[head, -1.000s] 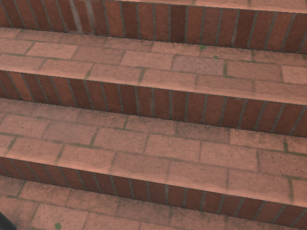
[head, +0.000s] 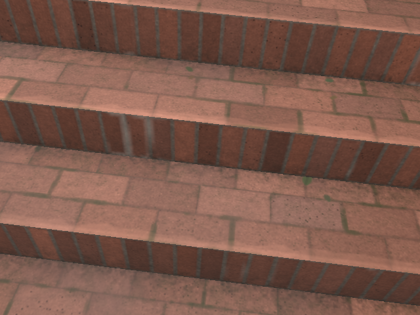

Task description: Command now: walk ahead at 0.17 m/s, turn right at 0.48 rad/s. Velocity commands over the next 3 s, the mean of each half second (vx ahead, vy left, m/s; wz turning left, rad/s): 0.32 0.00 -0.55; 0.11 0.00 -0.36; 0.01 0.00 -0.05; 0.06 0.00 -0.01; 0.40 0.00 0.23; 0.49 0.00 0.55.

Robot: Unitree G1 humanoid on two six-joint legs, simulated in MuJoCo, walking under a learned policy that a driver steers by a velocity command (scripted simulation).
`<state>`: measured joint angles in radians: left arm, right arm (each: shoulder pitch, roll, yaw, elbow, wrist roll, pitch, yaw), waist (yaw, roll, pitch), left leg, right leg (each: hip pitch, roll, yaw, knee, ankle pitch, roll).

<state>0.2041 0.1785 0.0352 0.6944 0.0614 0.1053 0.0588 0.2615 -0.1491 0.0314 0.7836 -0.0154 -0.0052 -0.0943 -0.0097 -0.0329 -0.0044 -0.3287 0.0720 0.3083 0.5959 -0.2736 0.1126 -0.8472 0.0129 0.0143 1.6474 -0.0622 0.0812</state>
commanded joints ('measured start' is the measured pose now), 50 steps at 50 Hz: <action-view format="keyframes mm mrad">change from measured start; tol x32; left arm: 1 -7 92 46 -77 1 4 -26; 29 -450 25 -77 -73 -42 -18 -145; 34 414 348 51 199 19 -87 -108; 41 -184 -19 -55 255 -35 -154 -127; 50 -216 114 -31 102 -40 -245 -124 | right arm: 1 49 -183 -77 -57 -15 -19 -1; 50 -37 -203 -99 256 -54 -52 119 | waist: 1 -4 170 55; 30 146 220 -53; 34 195 -53 -564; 50 -57 18 -120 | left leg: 1 166 275 -322 -361 -391 89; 4 380 497 -627 -472 -527 229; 27 326 236 133 -573 90 72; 31 270 317 165 -244 1321 129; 32 153 260 134 43 1134 41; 33 -368 85 -11 443 156 -57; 37 -519 -57 -551 1272 384 -21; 50 -385 16 -408 965 209 -218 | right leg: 1 -76 -46 -58 -204 -144 14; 4 -509 -14 335 18 -118 -145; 22 -873 -97 185 544 -225 -396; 29 -82 -50 -153 -251 -578 -304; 31 171 97 -215 -494 -138 -256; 33 1018 -101 551 -861 281 -509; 34 1007 -231 911 -1193 69 -403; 38 275 -113 593 -1150 -498 -292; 50 228 -100 204 -1250 -244 -302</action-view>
